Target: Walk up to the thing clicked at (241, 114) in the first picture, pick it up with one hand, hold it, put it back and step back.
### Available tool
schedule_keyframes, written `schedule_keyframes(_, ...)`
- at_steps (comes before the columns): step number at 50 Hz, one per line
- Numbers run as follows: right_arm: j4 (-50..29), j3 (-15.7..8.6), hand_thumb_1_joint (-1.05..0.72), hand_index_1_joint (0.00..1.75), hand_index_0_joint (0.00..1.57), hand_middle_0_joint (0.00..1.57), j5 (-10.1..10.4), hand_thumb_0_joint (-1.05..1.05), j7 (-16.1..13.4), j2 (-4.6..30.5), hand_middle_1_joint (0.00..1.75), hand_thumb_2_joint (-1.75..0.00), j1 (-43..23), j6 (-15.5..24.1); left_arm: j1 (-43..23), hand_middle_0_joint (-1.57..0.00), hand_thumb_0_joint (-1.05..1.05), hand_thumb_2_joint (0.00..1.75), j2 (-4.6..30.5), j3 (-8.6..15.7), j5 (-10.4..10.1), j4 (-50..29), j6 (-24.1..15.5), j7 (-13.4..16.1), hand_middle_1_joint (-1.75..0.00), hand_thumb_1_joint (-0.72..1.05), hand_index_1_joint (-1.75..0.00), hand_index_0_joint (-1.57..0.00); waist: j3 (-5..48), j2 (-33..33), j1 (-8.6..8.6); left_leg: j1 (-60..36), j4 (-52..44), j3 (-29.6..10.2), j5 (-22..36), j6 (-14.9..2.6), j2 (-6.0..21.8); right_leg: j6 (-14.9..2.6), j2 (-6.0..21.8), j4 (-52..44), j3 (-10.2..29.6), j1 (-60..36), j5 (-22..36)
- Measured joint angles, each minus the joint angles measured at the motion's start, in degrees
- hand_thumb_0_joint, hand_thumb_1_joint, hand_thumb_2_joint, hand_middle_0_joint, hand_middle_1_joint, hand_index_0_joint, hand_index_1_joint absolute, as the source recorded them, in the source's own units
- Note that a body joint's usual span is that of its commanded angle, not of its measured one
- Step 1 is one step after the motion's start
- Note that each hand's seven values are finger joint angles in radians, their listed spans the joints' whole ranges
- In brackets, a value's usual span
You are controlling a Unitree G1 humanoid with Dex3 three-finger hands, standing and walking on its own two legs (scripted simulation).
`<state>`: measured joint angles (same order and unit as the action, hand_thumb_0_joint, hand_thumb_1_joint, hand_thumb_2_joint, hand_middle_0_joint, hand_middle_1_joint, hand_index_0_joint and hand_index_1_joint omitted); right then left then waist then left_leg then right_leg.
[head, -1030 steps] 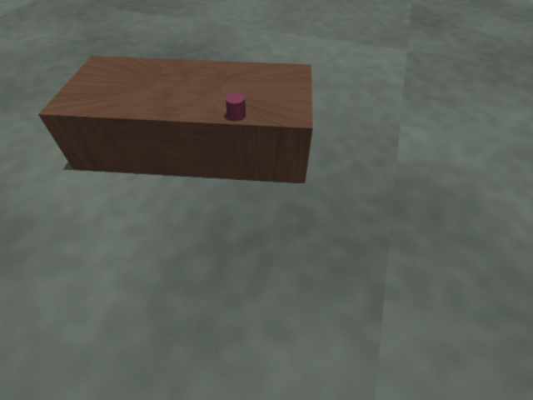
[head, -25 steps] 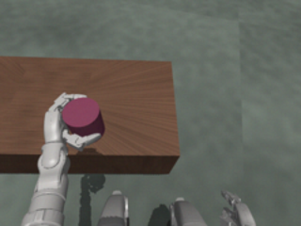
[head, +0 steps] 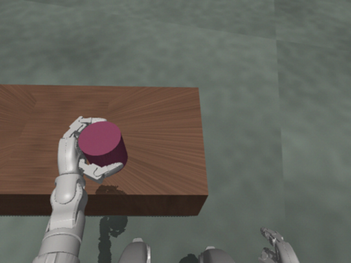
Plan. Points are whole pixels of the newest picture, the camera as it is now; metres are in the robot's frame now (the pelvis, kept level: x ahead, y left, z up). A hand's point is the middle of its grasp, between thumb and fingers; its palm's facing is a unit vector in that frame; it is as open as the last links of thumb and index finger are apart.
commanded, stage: lift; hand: left
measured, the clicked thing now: (105, 148) +0.35 +0.16 +0.04
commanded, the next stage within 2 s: hold in 0.16 s
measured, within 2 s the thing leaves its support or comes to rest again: neither
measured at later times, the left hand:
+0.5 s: hand (96, 147) +0.34 +0.18 +0.06, palm faces +0.13 -0.99 -0.02, open 11.8 cm
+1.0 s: hand (95, 147) +0.34 +0.17 +0.07, palm faces +0.13 -0.99 -0.01, open 11.8 cm
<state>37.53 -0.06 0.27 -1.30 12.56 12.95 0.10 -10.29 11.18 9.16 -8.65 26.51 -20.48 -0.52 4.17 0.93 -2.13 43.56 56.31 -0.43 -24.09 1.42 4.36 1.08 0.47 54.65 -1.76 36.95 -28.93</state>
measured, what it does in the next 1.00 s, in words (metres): stands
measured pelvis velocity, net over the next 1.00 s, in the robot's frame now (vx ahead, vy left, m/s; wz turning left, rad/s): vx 0.00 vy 0.00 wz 0.00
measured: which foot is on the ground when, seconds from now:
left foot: down 0.00-1.00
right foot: down 0.00-1.00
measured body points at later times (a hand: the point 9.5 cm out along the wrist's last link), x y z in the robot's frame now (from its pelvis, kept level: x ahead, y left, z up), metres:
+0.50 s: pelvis +0.00 +0.00 +0.02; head +0.06 +0.01 +0.46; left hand +0.33 +0.23 +0.06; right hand +0.13 -0.24 -0.10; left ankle +0.04 +0.13 -0.68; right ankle -0.02 -0.13 -0.68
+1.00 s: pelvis +0.00 +0.00 +0.02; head +0.04 +0.01 +0.47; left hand +0.32 +0.23 +0.08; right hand +0.14 -0.24 -0.08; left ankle +0.04 +0.13 -0.68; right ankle -0.02 -0.13 -0.68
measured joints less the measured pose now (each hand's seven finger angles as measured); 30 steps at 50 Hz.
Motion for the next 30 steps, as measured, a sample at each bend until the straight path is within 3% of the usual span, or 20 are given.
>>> schedule_keyframes(30,0.14,-0.27,-0.94,0.3,0.2,0.2,-0.04,0.01,0.56,-0.41,0.3,-0.91,0.08,-0.4,1.58,-0.65,-0.01,1.01,-0.83,-0.95,0.22,-1.11,0.45,0.51,-1.02,-0.61,-0.99,-0.65,-1.56,-0.14,0.45,-7.73,-6.2,0.8,2.04,-0.35,-0.58,0.39,0.5,-6.51,0.44,-7.63,2.43)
